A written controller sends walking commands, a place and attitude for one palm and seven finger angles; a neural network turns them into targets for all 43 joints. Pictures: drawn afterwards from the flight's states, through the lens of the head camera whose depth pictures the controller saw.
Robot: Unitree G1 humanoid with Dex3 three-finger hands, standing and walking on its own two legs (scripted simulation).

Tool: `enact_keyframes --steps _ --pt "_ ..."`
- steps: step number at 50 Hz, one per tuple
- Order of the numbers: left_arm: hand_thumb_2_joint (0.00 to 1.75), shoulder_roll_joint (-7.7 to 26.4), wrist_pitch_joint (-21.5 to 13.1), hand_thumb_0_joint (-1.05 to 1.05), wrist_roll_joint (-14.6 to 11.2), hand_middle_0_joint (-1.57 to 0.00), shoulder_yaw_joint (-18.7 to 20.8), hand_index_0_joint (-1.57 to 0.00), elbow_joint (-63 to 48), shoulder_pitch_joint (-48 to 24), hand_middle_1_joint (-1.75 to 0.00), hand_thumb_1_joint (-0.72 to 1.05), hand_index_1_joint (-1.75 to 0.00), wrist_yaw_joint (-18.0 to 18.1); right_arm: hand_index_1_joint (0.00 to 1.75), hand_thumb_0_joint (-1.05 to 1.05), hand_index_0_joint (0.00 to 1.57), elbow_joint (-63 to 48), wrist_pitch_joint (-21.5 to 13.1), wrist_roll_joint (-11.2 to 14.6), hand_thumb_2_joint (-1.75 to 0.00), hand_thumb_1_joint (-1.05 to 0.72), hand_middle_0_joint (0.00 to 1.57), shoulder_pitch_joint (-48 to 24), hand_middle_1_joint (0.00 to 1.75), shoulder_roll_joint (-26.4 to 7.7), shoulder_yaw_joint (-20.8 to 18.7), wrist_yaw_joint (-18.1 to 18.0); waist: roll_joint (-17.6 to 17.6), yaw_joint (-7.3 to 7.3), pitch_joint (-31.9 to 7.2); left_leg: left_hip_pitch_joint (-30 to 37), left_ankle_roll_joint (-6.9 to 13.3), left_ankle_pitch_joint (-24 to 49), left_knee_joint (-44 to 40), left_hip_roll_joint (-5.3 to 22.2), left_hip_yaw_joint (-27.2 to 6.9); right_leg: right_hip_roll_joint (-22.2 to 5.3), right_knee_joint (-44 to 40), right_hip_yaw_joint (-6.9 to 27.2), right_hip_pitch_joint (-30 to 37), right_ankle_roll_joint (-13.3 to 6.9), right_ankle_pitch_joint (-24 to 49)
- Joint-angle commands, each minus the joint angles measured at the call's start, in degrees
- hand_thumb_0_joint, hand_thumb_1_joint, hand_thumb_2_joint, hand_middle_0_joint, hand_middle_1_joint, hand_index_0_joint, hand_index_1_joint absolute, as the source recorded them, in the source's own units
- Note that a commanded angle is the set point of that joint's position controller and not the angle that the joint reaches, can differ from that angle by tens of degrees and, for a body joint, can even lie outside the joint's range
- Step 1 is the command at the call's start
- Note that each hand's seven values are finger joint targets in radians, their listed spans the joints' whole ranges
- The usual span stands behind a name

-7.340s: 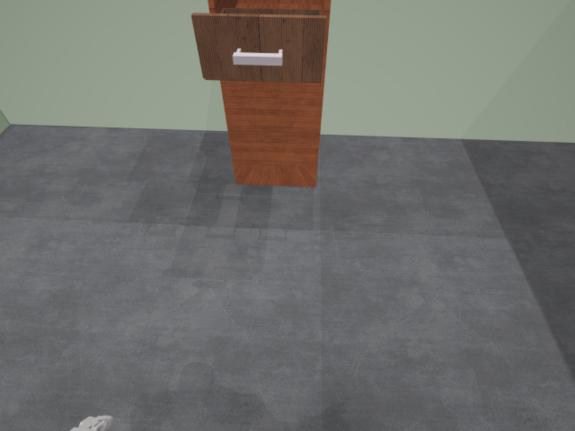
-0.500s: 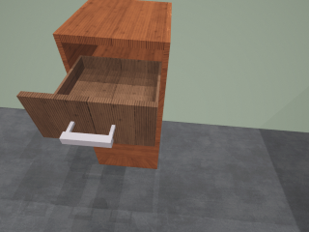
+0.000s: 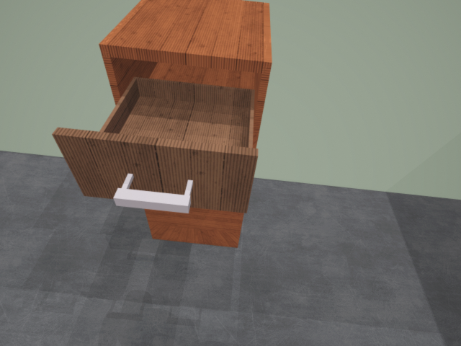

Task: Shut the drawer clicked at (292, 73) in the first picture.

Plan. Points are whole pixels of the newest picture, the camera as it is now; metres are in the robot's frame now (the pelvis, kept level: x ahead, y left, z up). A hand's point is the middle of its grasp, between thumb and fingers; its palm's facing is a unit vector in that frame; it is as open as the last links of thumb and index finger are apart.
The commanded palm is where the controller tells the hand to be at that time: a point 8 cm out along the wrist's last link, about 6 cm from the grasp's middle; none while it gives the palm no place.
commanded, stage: come to a stop and stand still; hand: left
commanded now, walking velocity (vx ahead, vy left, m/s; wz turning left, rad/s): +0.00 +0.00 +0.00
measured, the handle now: (156, 191) +0.38 +0.17 +0.04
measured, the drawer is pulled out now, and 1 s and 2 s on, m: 0.29 0.29 0.29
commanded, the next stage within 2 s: look again from close up in 0.16 s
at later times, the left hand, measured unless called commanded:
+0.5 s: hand out of the picture -0.05 +0.15 -0.18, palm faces +0.01 -0.99 -0.14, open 7.4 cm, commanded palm none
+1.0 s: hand out of the picture -0.04 +0.14 -0.18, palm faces +0.02 -0.99 -0.14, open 7.4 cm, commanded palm none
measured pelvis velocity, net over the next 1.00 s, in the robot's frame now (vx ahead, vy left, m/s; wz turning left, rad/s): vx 0.00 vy -0.01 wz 0.00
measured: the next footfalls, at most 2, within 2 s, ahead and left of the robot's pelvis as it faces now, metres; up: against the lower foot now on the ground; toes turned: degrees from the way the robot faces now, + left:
none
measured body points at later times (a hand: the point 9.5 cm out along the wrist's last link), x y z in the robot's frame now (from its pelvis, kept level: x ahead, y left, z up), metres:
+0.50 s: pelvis -0.01 -0.01 +0.00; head -0.01 +0.01 +0.45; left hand -0.04 +0.20 -0.17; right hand -0.01 -0.23 -0.15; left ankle +0.06 +0.08 -0.74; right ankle -0.02 -0.16 -0.74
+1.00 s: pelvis +0.00 -0.01 +0.00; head +0.00 +0.00 +0.45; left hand -0.03 +0.19 -0.17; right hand -0.01 -0.23 -0.15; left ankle +0.06 +0.08 -0.74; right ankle -0.02 -0.16 -0.74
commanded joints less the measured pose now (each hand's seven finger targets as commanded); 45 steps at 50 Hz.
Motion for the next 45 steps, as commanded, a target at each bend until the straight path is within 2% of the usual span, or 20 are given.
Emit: enact_keyframes --steps 1,3,5,7,13,16,25,31,36,40,45 --pt "0.90 3.54 -1.15 0.00 0.00 -0.20 0.88 -0.20 -0.61 4.92 -0.30 0.90 -0.30 0.09 0.30 0.00 0.20 -1.90 -1.13 0.38 -0.90 -0.90 0.20 1.41 0.30 -7.22 -1.63 -0.59 3.22 0.11 2.94 2.08 -1.06 -10.37 -9.93 6.99 -9.05 -1.10 -4.73 1.71 -5.04 -3.77 0.19" --pt "0.90 3.34 -1.06 0.00 0.09 -0.20 0.92 -0.20 -0.42 5.08 -0.30 0.90 -0.30 0.16 0.30 0.00 0.20 -1.56 -1.05 0.46 -0.90 -0.90 0.20 1.69 0.30 -7.00 -1.70 -0.64 2.50 0.11 3.35 2.14 -1.06 -10.85 -10.40 7.18 -9.12 -0.88 -4.84 1.61 -5.19 -3.70 -0.31" --pt "0.90 2.90 -1.01 0.00 0.09 -0.20 0.81 -0.20 0.02 5.39 -0.30 0.90 -0.30 0.20 0.30 0.00 0.20 -1.31 -0.97 0.43 -0.90 -0.90 0.20 1.60 0.30 -6.88 -1.74 -0.64 3.42 0.15 4.68 0.90 -1.14 -12.98 -11.20 7.16 -9.37 -0.84 -4.81 1.68 -5.72 -3.65 -0.93" --pt "0.90 2.66 -0.97 0.00 0.14 -0.20 0.85 -0.20 0.50 6.10 -0.30 0.90 -0.30 0.19 0.30 0.00 0.20 -1.15 -0.87 0.41 -0.90 -0.90 0.20 1.66 0.30 -6.79 -1.78 -0.64 3.79 0.23 4.24 0.77 -1.15 -14.57 -11.92 7.16 -9.74 -0.65 -4.60 1.58 -5.58 -3.64 -1.31" --pt "0.90 2.28 -1.18 0.00 0.18 -0.20 0.90 -0.20 0.70 6.44 -0.30 0.90 -0.30 0.24 0.30 0.00 0.20 -0.47 -0.67 0.47 -0.90 -0.90 0.20 2.19 0.30 -5.81 -1.83 -0.64 1.23 0.11 4.06 1.64 -1.36 -12.50 -10.34 6.46 -8.56 -0.88 -5.97 2.26 -6.49 -3.81 -2.08" --pt "0.90 1.89 -1.24 0.00 0.09 -0.20 0.92 -0.20 0.75 6.09 -0.30 0.90 -0.30 0.27 0.30 0.00 0.20 -0.13 -0.68 0.37 -0.90 -0.90 0.20 2.40 0.30 -5.47 -1.77 -0.64 1.92 -0.10 5.02 1.15 -1.59 -12.66 -10.18 6.30 -8.46 -0.86 -5.94 2.52 -7.62 -3.84 -3.01" --pt "0.90 1.60 -1.49 0.00 -0.02 -0.20 0.99 -0.20 0.74 5.92 -0.30 0.90 -0.30 0.30 0.30 0.00 0.20 0.38 -0.92 0.41 -0.90 -0.90 0.20 3.22 0.30 -4.45 -1.62 -0.74 1.63 0.01 4.42 1.79 -1.71 -8.78 -8.72 6.09 -7.55 -1.14 -6.24 2.79 -7.10 -4.02 -1.00" --pt "0.90 1.27 -1.33 0.00 -0.02 -0.20 1.15 -0.20 0.73 5.84 -0.30 0.90 -0.30 0.27 0.30 0.00 0.20 0.62 -0.73 0.33 -0.90 -0.90 0.20 3.32 0.30 -4.25 -1.65 -0.78 2.73 0.03 5.27 0.95 -1.88 -11.31 -9.55 6.22 -7.94 -0.80 -6.36 2.64 -7.64 -3.99 -2.69" --pt "0.90 1.19 -1.50 0.00 -0.03 -0.20 1.18 -0.20 0.54 5.70 -0.30 0.90 -0.30 0.28 0.30 0.00 0.20 0.74 -0.78 0.32 -0.90 -0.90 0.20 3.76 0.30 -3.96 -1.66 -0.78 1.21 -0.10 4.29 2.06 -1.95 -8.88 -8.58 6.02 -7.38 -1.00 -6.61 2.84 -7.48 -4.11 -1.86" --pt "0.90 1.08 -1.35 0.00 0.03 -0.20 1.31 -0.20 0.36 5.68 -0.30 0.90 -0.30 0.29 0.30 0.00 0.20 0.80 -0.71 0.30 -0.90 -0.90 0.20 3.75 0.30 -3.90 -1.66 -0.82 2.32 -0.02 5.43 1.09 -1.96 -10.56 -9.42 6.20 -7.97 -0.73 -6.47 2.55 -7.65 -4.04 -2.17" --pt "0.90 0.85 -1.43 0.00 0.05 -0.20 1.40 -0.20 0.32 5.81 -0.30 0.90 -0.30 0.25 0.30 0.00 0.20 0.68 -0.86 0.28 -0.90 -0.90 0.20 3.96 0.30 -3.94 -1.75 -0.88 2.19 -0.04 4.16 1.82 -1.89 -9.37 -9.23 6.33 -7.92 -0.73 -6.12 2.43 -6.96 -4.11 -0.84"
